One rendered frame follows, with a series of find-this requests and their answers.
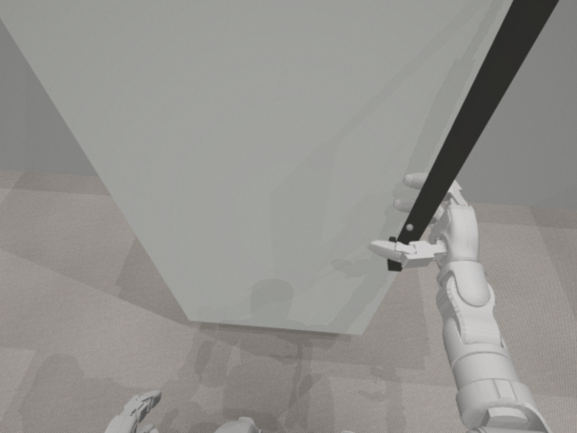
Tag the robot right hand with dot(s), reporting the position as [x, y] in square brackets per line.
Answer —
[456, 225]

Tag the robot left hand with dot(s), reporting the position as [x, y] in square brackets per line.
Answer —
[134, 412]

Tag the handle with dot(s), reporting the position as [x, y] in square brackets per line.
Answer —
[524, 21]

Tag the robot right forearm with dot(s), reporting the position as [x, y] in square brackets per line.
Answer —
[490, 393]

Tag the left robot shin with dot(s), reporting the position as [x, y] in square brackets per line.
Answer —
[247, 420]

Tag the fridge door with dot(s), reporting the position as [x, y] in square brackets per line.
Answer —
[256, 147]

